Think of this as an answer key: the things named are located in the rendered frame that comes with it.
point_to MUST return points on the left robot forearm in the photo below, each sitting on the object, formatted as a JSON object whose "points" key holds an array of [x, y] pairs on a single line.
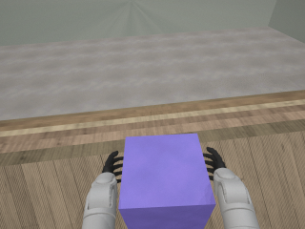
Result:
{"points": [[100, 205]]}

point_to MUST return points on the right robot hand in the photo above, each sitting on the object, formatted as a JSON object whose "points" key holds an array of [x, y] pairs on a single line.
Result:
{"points": [[216, 162]]}

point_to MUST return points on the left robot hand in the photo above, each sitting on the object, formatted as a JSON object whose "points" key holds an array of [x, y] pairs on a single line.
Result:
{"points": [[109, 167]]}

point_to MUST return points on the right robot forearm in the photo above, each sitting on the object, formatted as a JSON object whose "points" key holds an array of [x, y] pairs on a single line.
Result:
{"points": [[235, 203]]}

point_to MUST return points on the carton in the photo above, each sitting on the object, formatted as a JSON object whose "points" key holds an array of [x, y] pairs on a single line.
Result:
{"points": [[165, 183]]}

